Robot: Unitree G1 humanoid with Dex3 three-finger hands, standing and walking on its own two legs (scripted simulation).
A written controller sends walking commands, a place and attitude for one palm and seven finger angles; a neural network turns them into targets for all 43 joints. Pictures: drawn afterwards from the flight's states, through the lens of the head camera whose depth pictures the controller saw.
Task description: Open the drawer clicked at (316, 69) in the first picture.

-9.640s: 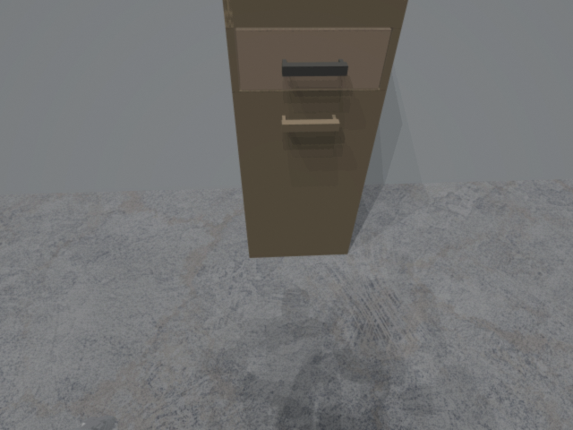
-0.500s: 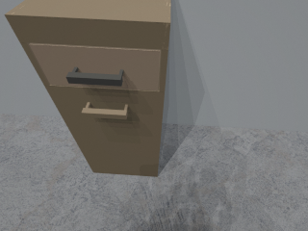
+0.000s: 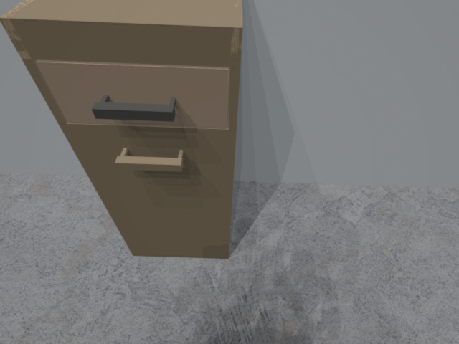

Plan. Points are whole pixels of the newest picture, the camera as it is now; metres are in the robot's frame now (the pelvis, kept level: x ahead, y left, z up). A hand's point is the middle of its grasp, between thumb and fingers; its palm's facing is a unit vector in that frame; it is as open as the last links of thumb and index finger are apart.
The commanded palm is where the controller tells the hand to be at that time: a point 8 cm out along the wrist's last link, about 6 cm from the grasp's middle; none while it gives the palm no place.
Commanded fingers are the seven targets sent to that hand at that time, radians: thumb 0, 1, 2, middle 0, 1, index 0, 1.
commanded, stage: come to a stop and stand still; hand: left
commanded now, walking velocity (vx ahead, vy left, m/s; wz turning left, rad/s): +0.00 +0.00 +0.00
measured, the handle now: (137, 105) +0.56 +0.23 +0.10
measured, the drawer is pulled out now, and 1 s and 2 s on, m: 0.00 0.00 0.00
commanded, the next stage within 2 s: look again from close up in 0.28 s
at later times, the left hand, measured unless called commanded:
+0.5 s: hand out of the picture -0.02 +0.17 -0.16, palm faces +0.00 -0.98 -0.19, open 7.4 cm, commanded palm none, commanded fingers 0.00 0.90 0.90 -0.20 -0.30 -0.20 -0.30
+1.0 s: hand out of the picture +0.02 +0.16 -0.16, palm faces +0.01 -0.98 -0.19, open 7.3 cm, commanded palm +0.12 +0.21 -0.06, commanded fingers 0.00 0.88 0.89 -0.20 -0.31 -0.20 -0.31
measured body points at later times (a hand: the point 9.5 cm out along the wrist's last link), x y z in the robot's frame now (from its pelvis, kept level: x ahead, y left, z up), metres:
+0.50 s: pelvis +0.00 +0.00 +0.01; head +0.01 +0.00 +0.46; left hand -0.02 +0.22 -0.14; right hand -0.01 -0.23 -0.15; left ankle +0.00 +0.11 -0.72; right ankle -0.03 -0.13 -0.72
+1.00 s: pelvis +0.03 -0.01 +0.01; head +0.04 -0.01 +0.46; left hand +0.02 +0.21 -0.15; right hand +0.03 -0.23 -0.15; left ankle +0.00 +0.11 -0.72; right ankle -0.03 -0.13 -0.72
